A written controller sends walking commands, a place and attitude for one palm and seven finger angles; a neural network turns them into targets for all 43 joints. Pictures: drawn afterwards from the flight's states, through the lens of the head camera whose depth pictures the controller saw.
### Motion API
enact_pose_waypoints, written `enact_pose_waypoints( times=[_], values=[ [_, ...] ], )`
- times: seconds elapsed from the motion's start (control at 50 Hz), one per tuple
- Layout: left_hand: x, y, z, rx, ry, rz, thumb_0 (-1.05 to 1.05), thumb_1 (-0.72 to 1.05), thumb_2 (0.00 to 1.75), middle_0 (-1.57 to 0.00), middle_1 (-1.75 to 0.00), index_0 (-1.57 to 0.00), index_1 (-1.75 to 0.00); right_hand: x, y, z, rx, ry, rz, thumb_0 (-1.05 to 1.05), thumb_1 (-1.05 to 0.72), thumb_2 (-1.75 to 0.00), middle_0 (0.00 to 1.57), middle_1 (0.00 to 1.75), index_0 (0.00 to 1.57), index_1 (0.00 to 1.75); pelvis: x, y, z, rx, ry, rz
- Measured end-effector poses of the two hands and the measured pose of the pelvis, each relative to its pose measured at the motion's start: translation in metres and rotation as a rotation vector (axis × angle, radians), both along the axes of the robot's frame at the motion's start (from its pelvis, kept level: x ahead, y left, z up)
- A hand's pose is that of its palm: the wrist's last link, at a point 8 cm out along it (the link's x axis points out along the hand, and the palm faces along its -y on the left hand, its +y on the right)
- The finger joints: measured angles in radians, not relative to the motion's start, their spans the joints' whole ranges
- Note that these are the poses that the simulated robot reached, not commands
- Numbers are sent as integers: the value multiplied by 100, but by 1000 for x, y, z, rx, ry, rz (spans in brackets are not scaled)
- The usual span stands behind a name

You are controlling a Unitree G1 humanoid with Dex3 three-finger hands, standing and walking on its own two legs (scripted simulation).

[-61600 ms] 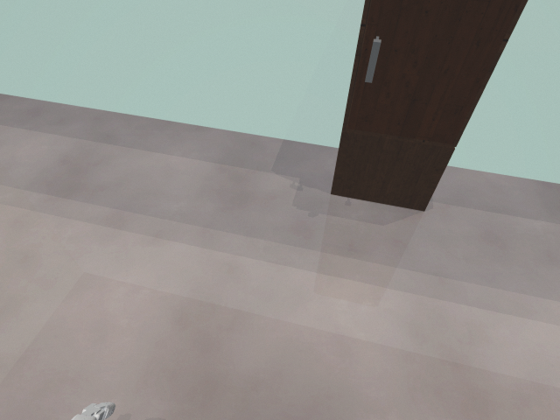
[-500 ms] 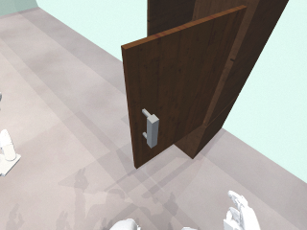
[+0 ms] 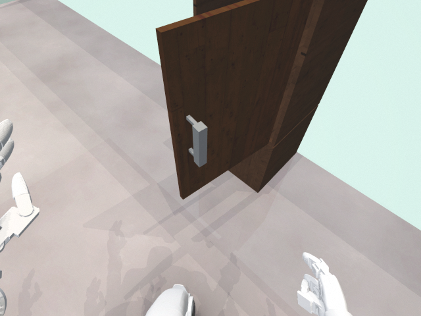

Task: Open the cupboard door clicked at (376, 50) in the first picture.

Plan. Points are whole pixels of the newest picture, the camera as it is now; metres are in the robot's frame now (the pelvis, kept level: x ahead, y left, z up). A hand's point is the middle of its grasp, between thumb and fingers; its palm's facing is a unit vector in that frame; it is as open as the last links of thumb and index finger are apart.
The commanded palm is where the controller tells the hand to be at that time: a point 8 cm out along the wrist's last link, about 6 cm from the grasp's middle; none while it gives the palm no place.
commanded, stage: stop stepping back and stand still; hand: left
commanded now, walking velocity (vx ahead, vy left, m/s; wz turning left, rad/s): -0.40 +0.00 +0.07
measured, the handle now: (195, 140) +0.51 +0.11 -0.03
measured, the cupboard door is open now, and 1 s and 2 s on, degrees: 81 81 81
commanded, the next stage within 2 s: let the arm hang, fingers relaxed in 0.72 s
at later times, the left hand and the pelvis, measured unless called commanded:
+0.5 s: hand (22, 267) +0.13 +0.24 +0.17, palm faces +0.39 -0.76 -0.51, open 7.4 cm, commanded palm +0.09 +0.27 +0.19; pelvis -0.06 -0.02 +0.01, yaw -1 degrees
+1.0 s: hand out of the picture +0.10 +0.24 -0.06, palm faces +0.04 -0.91 -0.41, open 7.4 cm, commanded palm none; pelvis -0.09 +0.01 +0.00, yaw +1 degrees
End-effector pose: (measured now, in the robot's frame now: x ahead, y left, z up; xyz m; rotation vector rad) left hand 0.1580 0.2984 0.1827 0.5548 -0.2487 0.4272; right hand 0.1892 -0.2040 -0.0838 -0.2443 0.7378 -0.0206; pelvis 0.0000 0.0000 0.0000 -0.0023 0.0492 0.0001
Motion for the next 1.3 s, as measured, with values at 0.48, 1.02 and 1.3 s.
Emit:
enact_pose_waypoints(
  times=[0.48, 1.02, 1.3],
  values=[
    [-60, -24, 8, 46, 73, -45, 1, 89, 89, -21, -30, -21, -30, -131, -53, 8, -36, 35, -162, 2, -90, -89, 20, 30, 20, 30, -57, -22, 8, 4, -48, -19],
    [-98, -23, -234, -361, 1005, 24, 1, 91, 89, -19, -29, -19, -30, -130, -41, -27, -6, 150, -75, 1, -90, -89, 20, 30, 20, 30, -88, 6, -3, 19, -55, 20],
    [-304, -60, -317, -685, 1631, 264, 1, 95, 89, -20, -30, -20, -30, -271, -24, -42, -41, 654, -149, 1, -90, -89, 20, 30, 20, 30, -97, 6, 11, -12, -72, 42]
  ],
)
